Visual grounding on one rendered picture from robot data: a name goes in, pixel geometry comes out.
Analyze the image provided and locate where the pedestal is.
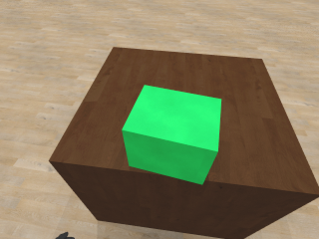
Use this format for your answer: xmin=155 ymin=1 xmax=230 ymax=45
xmin=49 ymin=47 xmax=319 ymax=239

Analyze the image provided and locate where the carton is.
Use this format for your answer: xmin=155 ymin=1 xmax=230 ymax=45
xmin=122 ymin=85 xmax=221 ymax=185

